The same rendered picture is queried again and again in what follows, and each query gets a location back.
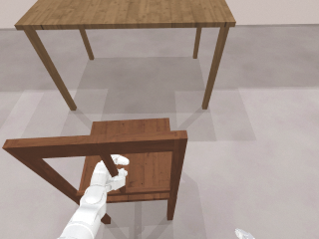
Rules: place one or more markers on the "robot right hand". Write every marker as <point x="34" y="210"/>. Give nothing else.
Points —
<point x="242" y="234"/>

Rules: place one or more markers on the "table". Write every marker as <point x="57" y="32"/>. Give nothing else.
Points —
<point x="85" y="15"/>

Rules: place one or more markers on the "robot left hand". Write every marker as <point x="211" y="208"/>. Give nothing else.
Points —
<point x="101" y="175"/>

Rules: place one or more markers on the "robot left forearm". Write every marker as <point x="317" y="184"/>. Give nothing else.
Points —
<point x="86" y="221"/>

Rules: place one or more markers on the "chair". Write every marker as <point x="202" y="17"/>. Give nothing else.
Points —
<point x="155" y="154"/>

